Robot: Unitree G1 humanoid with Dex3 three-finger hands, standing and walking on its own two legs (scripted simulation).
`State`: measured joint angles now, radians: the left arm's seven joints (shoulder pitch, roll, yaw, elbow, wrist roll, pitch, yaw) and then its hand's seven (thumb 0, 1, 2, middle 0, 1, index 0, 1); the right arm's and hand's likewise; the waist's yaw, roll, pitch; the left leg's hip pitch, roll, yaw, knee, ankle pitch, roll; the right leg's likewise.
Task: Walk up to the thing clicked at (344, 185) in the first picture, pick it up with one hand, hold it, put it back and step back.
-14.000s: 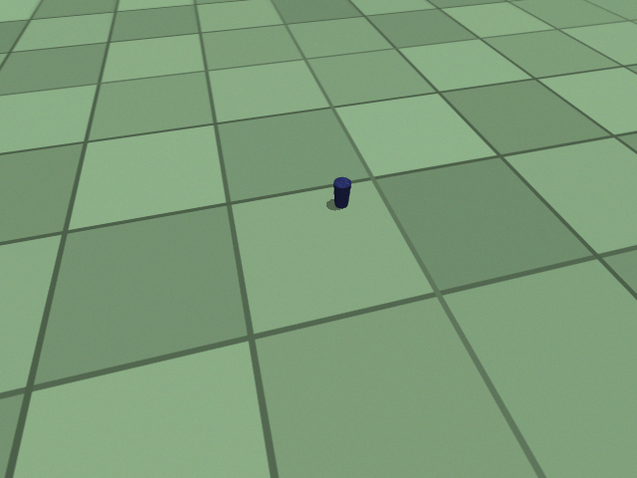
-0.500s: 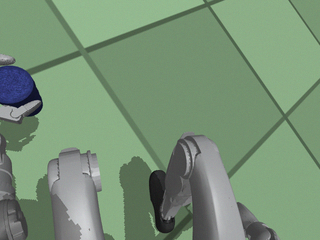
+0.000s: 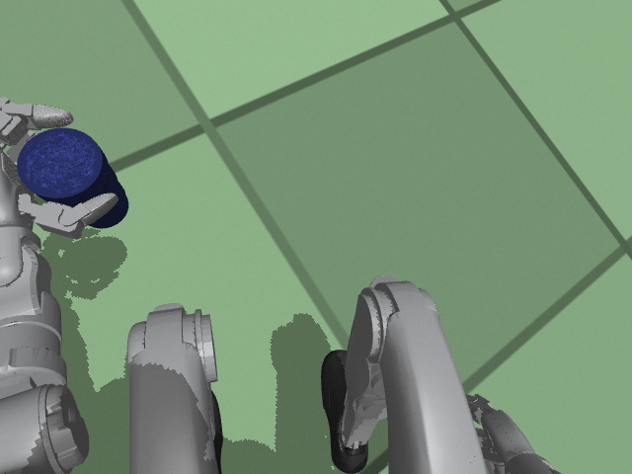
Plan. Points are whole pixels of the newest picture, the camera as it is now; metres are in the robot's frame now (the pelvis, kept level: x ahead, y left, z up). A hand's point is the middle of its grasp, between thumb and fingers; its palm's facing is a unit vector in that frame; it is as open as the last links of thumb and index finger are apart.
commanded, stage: settle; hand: left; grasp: from the side
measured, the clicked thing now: (85, 187) +0.47 +0.24 -0.09
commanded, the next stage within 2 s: lift in 0.64 s
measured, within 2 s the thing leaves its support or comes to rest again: neither
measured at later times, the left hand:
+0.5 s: hand (59, 162) +0.47 +0.25 -0.03, palm faces +0.23 -0.97 -0.05, open 11.0 cm
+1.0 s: hand (52, 154) +0.46 +0.24 +0.00, palm faces +0.19 -0.98 -0.06, open 11.0 cm
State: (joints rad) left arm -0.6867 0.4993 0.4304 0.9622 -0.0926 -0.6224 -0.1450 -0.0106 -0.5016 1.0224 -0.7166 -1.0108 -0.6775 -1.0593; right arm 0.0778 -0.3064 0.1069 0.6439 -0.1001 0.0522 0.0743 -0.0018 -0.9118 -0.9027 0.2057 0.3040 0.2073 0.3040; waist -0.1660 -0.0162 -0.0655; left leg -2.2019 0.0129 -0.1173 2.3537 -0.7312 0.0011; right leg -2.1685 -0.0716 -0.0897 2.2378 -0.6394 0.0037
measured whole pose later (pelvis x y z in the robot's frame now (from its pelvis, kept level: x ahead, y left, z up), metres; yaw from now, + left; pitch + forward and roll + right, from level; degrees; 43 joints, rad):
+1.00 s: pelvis +0.00 +0.00 +0.03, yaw +3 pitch +34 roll -4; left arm -0.69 0.42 0.42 0.95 -0.09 -0.60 -0.14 -0.01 -0.53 1.05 -0.73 -1.01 -0.69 -1.06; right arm 0.13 -0.29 0.04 0.67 -0.07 0.03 0.05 0.00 -0.95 -0.91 0.20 0.30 0.21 0.30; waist -0.15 0.01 -0.13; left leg -2.11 0.01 -0.07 2.22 -0.71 0.00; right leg -2.10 -0.08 -0.05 2.15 -0.64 0.00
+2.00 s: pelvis +0.05 +0.00 +0.28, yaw +4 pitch +21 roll -3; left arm -0.19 0.25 0.17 0.40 -0.16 -0.32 -0.01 -0.01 -0.53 1.06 -0.72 -1.02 -0.69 -1.06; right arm 0.19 -0.23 0.01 0.63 0.03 -0.05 -0.03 0.00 -0.92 -0.90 0.21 0.30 0.21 0.30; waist -0.05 0.01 -0.15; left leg -1.15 0.04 -0.04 1.38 -0.60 0.00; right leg -1.14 -0.04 -0.07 1.31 -0.53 0.01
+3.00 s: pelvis +0.09 -0.01 +0.37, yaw +5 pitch +9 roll -1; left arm -0.13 0.20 0.13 0.45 -0.16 -0.35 -0.02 -0.01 -0.53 1.06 -0.72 -1.03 -0.68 -1.07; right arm 0.24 -0.22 0.01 0.66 0.01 -0.01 -0.04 0.00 -0.92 -0.90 0.20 0.30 0.21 0.30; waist -0.03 0.01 -0.05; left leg -0.62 0.04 -0.01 0.93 -0.47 -0.02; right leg -0.63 -0.02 -0.06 0.89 -0.42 0.00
